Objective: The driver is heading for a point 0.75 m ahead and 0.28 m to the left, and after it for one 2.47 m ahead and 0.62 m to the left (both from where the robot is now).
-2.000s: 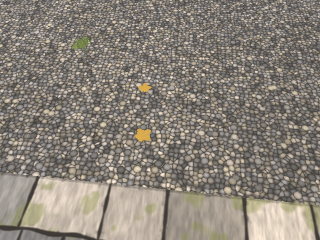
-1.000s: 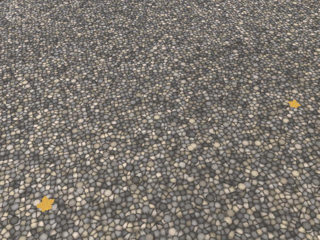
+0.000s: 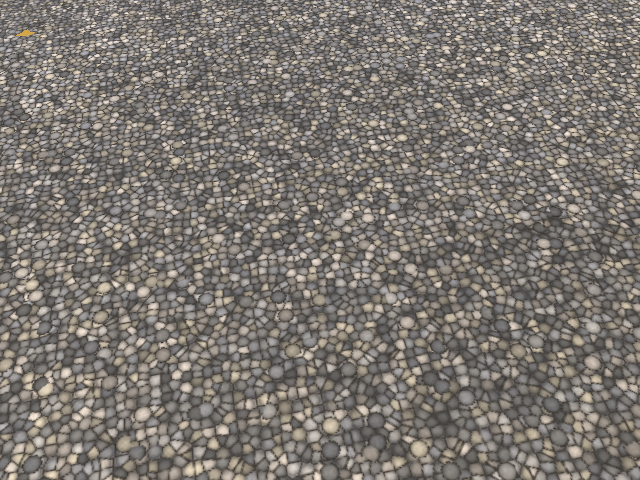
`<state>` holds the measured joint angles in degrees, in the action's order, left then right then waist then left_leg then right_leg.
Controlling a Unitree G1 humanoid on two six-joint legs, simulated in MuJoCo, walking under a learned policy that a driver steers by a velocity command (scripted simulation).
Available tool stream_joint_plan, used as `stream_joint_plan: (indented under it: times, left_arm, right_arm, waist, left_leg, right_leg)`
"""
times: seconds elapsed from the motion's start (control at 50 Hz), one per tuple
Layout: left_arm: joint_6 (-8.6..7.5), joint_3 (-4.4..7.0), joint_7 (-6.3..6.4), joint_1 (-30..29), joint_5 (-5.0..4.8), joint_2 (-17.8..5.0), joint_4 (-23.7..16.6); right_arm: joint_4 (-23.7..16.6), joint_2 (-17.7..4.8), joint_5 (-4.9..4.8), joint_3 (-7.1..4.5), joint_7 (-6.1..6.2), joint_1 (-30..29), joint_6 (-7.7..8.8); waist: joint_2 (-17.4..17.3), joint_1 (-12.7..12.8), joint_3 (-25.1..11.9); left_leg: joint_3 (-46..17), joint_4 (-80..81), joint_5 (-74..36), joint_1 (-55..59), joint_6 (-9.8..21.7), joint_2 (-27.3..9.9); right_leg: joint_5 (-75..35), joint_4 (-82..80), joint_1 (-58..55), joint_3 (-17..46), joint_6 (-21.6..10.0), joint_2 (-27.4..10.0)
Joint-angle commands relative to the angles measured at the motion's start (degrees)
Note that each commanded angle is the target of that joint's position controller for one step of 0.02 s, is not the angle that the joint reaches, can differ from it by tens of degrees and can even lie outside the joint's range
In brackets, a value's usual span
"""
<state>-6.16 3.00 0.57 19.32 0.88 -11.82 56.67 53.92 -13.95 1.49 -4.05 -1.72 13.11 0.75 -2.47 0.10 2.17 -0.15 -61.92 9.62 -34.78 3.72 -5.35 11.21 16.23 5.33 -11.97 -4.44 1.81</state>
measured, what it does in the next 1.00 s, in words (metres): walks ahead, turning left: left foot, then right foot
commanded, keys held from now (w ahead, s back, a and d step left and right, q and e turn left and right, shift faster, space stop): w+q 1.00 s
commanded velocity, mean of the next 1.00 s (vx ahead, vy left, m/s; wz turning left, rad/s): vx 0.50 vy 0.00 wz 0.57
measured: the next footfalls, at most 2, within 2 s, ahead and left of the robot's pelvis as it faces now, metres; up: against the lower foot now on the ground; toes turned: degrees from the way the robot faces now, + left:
left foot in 0.30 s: +0.29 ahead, +0.11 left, +0.00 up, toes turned +16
right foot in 0.84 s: +0.66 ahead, +0.07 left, +0.00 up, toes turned +31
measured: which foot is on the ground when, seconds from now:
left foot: up 0.00-0.28, down 0.30-0.84, up 0.86-1.00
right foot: down 0.00-0.30, up 0.32-0.82, down 0.84-1.00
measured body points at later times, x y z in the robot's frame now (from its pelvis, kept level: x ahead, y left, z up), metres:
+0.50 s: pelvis +0.25 +0.07 -0.01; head +0.28 +0.09 +0.44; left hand +0.31 +0.35 -0.13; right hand +0.38 -0.19 -0.14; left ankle +0.25 +0.10 -0.75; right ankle +0.32 -0.09 -0.66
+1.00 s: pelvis +0.53 +0.12 -0.01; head +0.56 +0.12 +0.44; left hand +0.49 +0.41 -0.11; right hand +0.75 -0.08 -0.14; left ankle +0.41 +0.17 -0.66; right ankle +0.62 +0.05 -0.75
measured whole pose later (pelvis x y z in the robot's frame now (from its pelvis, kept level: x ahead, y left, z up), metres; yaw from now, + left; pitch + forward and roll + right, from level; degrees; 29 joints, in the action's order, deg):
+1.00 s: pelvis +0.53 +0.12 -0.01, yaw +36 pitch +1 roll -1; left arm -3.8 2.2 0.3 11.4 1.8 -14.6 43.9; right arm 46.4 -18.0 1.6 -4.2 -1.5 16.9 1.1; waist -2.9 -1.5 2.4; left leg -2.5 -66.1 19.6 -24.9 3.9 1.5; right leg 10.3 25.1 15.6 -5.3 -1.9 0.3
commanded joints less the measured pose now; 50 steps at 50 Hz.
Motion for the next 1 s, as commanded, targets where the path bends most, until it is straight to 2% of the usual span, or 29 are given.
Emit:
stream_joint_plan:
  times: [0.02,0.1,0.14,0.18,0.24,0.26,0.28,0.3,0.32,0.34,0.36,0.38,0.4,0.42,0.46,0.52,0.62,0.72,0.76,0.78,0.8,0.82,0.84,0.86,0.88,0.9,0.92,0.96,1.0]
  left_arm:
    - [-1.03,0.70,0.26,1.5,0.04,-5.1,-2.1]
    - [-0.85,0.70,0.69,3.9,0.02,-6.0,-1.3]
    - [-0.48,0.85,0.98,6.1,0.15,-6.7,-0.6]
    - [0.18,1.01,1.30,6.9,0.32,-7.3,-0.1]
    - [1.29,1.71,1.72,5.5,0.57,-9.7,-0.5]
    - [1.93,2.02,1.61,5.0,0.62,-10.7,-0.9]
    - [2.47,2.19,1.27,4.2,0.41,-11.2,-1.5]
    - [2.48,1.87,0.97,3.4,0.18,-10.0,-3.3]
    - [1.80,1.12,-0.27,3.5,-0.49,-4.4,-8.1]
    - [0.85,1.53,-0.66,-3.8,0.06,-8.6,-10.2]
    - [0.07,1.09,-0.88,-6.2,-0.65,-7.4,-11.1]
    - [-0.32,1.07,-0.67,-4.6,-0.76,-7.4,-10.2]
    - [0.39,1.18,-0.51,-4.5,0.20,-7.4,-10.1]
    - [1.61,1.05,-0.60,-2.7,1.36,-6.9,-9.7]
    - [3.53,0.95,-1.06,-2.4,2.06,-6.2,-10.2]
    - [4.49,0.70,-1.39,-8.4,1.87,-6.0,-12.8]
    - [4.50,0.30,-1.70,-18.9,1.40,-6.6,-16.9]
    - [3.44,-0.55,-2.15,-26.0,0.85,-6.9,-20.5]
    - [2.89,-0.47,-2.04,-24.1,0.63,-8.1,-20.8]
    - [2.61,-0.20,-1.77,-20.2,0.50,-8.9,-20.0]
    - [2.27,0.45,-1.20,-14.2,0.43,-10.5,-18.2]
    - [1.57,1.15,-0.49,-5.9,0.60,-12.0,-16.1]
    - [1.13,2.08,0.57,3.2,1.98,-16.0,-15.7]
    - [1.77,3.13,0.66,2.7,2.99,-21.0,-16.2]
    - [2.64,2.69,0.29,-1.0,1.78,-16.5,-16.6]
    - [2.77,1.43,0.17,-4.9,1.20,-11.3,-17.2]
    - [2.68,0.71,-0.04,-7.0,1.21,-8.7,-16.9]
    - [2.06,0.37,0.07,-6.0,0.97,-8.0,-15.3]
    - [0.80,0.58,-0.44,-4.1,0.35,-8.4,-14.1]
  right_arm:
    - [-3.6,-0.3,0.01,0.22,-0.75,-2.0,-0.25]
    - [-6.6,0.5,0.16,1.13,-1.38,-9.7,0.00]
    - [-8.1,0.4,0.33,1.36,-1.61,-12.8,0.09]
    - [-9.0,-0.2,0.52,1.25,-1.73,-13.8,0.19]
    - [-8.1,-2.0,0.66,0.32,-1.18,-8.4,0.10]
    - [-6.8,-3.0,0.62,-0.33,-0.88,-3.6,0.31]
    - [-4.6,-4.5,0.90,-1.27,-0.36,3.7,0.87]
    - [-2.9,-9.6,1.69,-3.10,0.47,11.3,1.20]
    - [-4.6,-15.8,0.70,-4.56,0.79,7.9,0.57]
    - [-4.9,-15.7,-0.34,-4.41,1.10,9.6,-0.31]
    - [-4.5,-12.8,-0.62,-3.65,1.68,6.5,-0.28]
    - [-4.4,-9.4,-0.94,-2.79,1.76,4.0,0.14]
    - [-4.6,-7.7,-1.16,-2.20,2.00,1.9,0.74]
    - [-5.1,-6.7,-1.40,-1.73,2.15,0.5,1.34]
    - [-4.9,-7.4,-1.78,-1.62,1.91,2.0,2.60]
    - [-4.7,-9.4,-1.62,-2.05,1.62,5.7,3.04]
    - [-4.6,-9.6,-1.47,-2.05,1.64,11.7,2.66]
    - [-4.8,-10.4,-0.70,-2.09,2.33,15.1,2.39]
    - [-5.6,-11.3,-0.51,-2.31,2.78,13.5,2.43]
    - [-6.3,-12.0,-0.47,-2.45,2.83,11.2,2.53]
    - [-6.9,-12.8,-0.45,-2.61,2.57,9.5,2.78]
    - [-7.1,-12.8,-0.93,-2.56,1.99,8.1,3.17]
    - [-8.9,-8.7,-1.62,-1.40,1.41,8.6,3.68]
    - [-10.6,-3.3,-3.33,-0.36,1.54,15.9,3.39]
    - [-9.1,-8.5,-0.97,-0.76,2.08,15.0,2.55]
    - [-9.0,-9.2,-0.39,-1.04,1.68,11.1,2.14]
    - [-9.3,-8.3,-0.35,-0.83,1.17,8.6,1.93]
    - [-9.7,-7.2,0.48,-0.69,0.00,7.9,0.72]
    - [-10.6,-6.3,0.50,-0.43,-0.78,6.9,-0.27]
  waist:
    - [6.0,-0.7,2.4]
    - [6.1,0.9,3.8]
    - [6.0,1.9,4.3]
    - [6.4,1.7,4.1]
    - [8.6,-1.4,0.1]
    - [8.7,-3.4,-2.7]
    - [7.1,-6.6,-6.8]
    - [1.6,-10.0,-11.8]
    - [-12.8,-5.0,-15.2]
    - [-1.8,-7.7,-14.5]
    - [0.7,-5.7,-7.4]
    - [4.8,-2.6,-2.6]
    - [5.4,-0.4,-1.2]
    - [4.7,1.1,-1.6]
    - [3.5,1.9,-2.3]
    - [1.8,0.4,-0.8]
    - [-0.5,-3.9,0.0]
    - [-1.7,-6.2,0.6]
    - [-2.5,-4.4,0.4]
    - [-2.9,-2.1,-0.4]
    - [-2.7,0.5,-3.1]
    - [0.0,4.9,-7.5]
    - [5.3,7.9,-16.0]
    - [19.9,3.0,-22.1]
    - [12.6,1.6,-17.3]
    - [6.3,1.1,-8.6]
    - [4.0,0.5,-4.3]
    - [8.3,-0.6,-1.9]
    - [8.9,-0.9,-2.1]
  left_leg:
    - [0.3,4.2,-6.3,-5.0,-0.8,-1.3]
    - [4.5,17.3,-10.7,-2.8,-0.3,0.1]
    - [6.5,21.3,-9.5,-2.4,0.9,0.9]
    - [8.0,23.9,-6.0,-1.0,2.5,2.3]
    - [10.8,25.2,3.1,7.5,6.2,7.5]
    - [11.0,26.7,5.6,12.6,7.6,9.5]
    - [9.9,31.5,4.3,22.5,9.3,11.0]
    - [-2.5,35.5,8.9,36.1,12.5,2.8]
    - [-36.1,42.2,7.3,52.5,21.8,-13.3]
    - [-39.2,47.1,4.7,50.9,22.2,-14.2]
    - [-30.9,47.3,1.5,44.9,20.2,-13.5]
    - [-25.2,48.3,-5.8,36.4,17.2,-10.8]
    - [-20.5,48.5,-11.0,31.6,15.0,-7.4]
    - [-17.1,48.9,-14.5,28.6,14.1,-5.0]
    - [-14.7,49.2,-19.5,26.6,13.9,-3.0]
    - [-14.1,50.5,-18.7,25.9,12.7,-1.3]
    - [-16.2,49.3,-19.0,32.3,10.2,-0.5]
    - [-19.1,45.0,-25.2,37.9,9.7,-1.6]
    - [-20.5,42.7,-27.6,37.4,8.1,-2.2]
    - [-20.3,40.5,-31.2,34.9,6.7,-1.8]
    - [-19.9,35.2,-37.1,32.7,5.4,-0.6]
    - [-17.5,24.6,-36.9,29.4,4.0,2.7]
    - [-14.3,9.0,-21.6,21.8,2.8,6.4]
    - [-7.9,-6.6,22.2,4.2,0.9,15.5]
    - [-7.8,-12.3,19.9,-1.3,1.6,10.1]
    - [-6.9,-11.5,14.0,-1.4,1.3,7.4]
    - [-6.0,-8.8,10.7,-0.2,0.9,5.5]
    - [-4.9,-6.0,9.1,2.5,0.0,3.4]
    - [-4.1,-5.5,7.8,2.1,-0.4,2.9]
  right_leg:
    - [-14.4,-9.4,0.4,6.5,-3.0,-15.5]
    - [-20.9,-8.5,-2.6,1.5,-2.3,-15.5]
    - [-24.4,-7.3,-6.4,-0.1,-2.3,-16.6]
    - [-32.0,-4.2,-10.1,-1.8,-2.1,-17.4]
    - [-55.0,7.8,-13.3,-4.1,-1.8,-18.1]
    - [-57.1,16.0,-13.0,-4.2,-1.9,-18.2]
    - [-51.2,28.1,-8.8,-4.8,-1.0,-17.7]
    - [-32.1,45.6,3.6,-4.8,1.0,-15.7]
    - [19.2,67.9,31.1,-0.1,5.1,-1.3]
    - [16.6,69.8,38.2,12.1,4.7,-2.1]
    - [11.2,66.5,40.1,13.5,4.1,-5.6]
    - [7.9,59.6,36.3,13.4,4.1,-7.8]
    - [7.4,55.2,32.6,13.8,4.6,-9.0]
    - [6.9,52.9,28.9,13.8,5.3,-9.3]
    - [6.6,49.3,27.3,13.0,6.6,-9.1]
    - [0.9,42.3,30.9,11.9,7.9,-8.9]
    - [-7.9,30.5,35.9,12.2,8.1,-7.1]
    - [-8.5,21.3,35.0,12.1,6.6,-4.0]
    - [-6.8,16.9,29.0,12.9,5.2,-3.0]
    - [-4.7,14.6,22.2,12.7,4.2,-1.9]
    - [-2.4,13.6,13.3,11.9,3.2,0.0]
    - [-4.5,9.9,1.8,12.4,1.8,-1.1]
    - [6.6,8.4,-12.0,24.2,-0.9,-13.1]
    - [9.0,2.3,-24.1,51.3,-7.5,-28.6]
    - [17.0,0.1,-17.9,56.0,-8.1,-27.3]
    - [17.0,-1.1,-9.0,45.9,-6.8,-24.6]
    - [10.4,-2.3,-3.2,37.1,-5.5,-21.3]
    - [0.4,-4.4,2.4,26.2,-3.6,-17.3]
    - [-7.3,-5.4,3.0,21.6,-4.1,-17.2]
Keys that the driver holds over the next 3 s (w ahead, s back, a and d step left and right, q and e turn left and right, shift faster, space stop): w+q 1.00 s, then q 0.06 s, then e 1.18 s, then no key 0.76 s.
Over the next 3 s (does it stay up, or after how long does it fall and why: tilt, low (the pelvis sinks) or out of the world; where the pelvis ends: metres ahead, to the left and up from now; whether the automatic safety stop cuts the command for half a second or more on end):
stays up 0.61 0.20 0.00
